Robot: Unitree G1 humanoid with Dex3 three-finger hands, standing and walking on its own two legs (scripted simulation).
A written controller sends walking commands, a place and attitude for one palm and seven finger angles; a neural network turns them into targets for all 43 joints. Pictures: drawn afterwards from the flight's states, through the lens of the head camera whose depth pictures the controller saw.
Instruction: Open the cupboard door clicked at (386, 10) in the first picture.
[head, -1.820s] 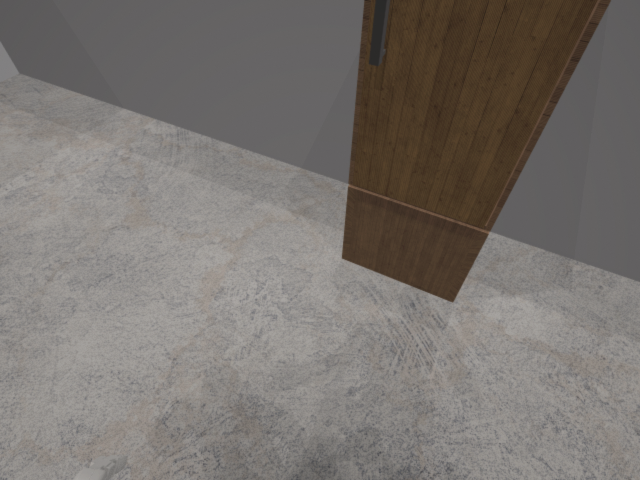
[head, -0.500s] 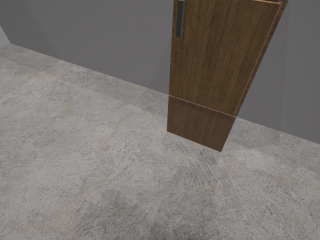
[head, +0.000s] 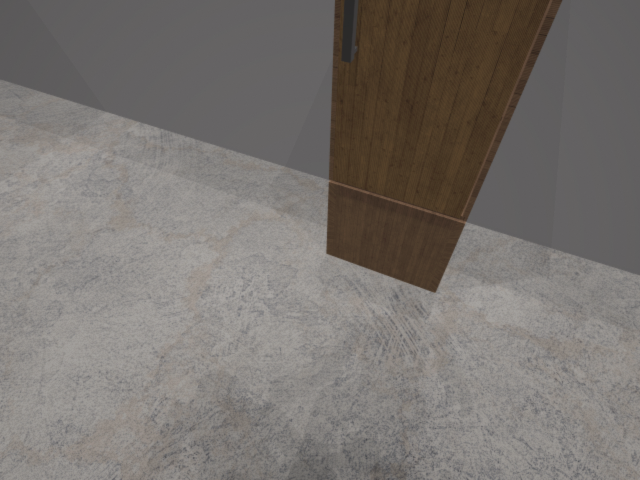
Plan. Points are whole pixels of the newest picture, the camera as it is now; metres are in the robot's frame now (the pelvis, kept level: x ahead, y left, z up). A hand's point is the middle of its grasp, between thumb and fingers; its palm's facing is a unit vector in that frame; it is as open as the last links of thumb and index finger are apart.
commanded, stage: turn to face it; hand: left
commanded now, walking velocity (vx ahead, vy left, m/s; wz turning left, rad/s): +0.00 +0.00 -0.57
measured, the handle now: (353, 21) +0.99 +0.00 +0.14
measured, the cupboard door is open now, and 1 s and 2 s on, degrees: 0 0 0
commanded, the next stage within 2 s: take the last steps up to it in 0.64 s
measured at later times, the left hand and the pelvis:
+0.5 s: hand out of the picture +0.04 +0.17 -0.17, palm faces -0.12 -0.97 -0.23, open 7.4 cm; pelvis -0.02 -0.01 +0.00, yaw -11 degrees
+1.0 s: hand out of the picture +0.09 +0.19 -0.17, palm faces -0.32 -0.92 -0.20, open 7.4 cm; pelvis -0.02 +0.03 +0.00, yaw -19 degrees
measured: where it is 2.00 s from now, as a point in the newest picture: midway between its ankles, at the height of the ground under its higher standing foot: (309, 451)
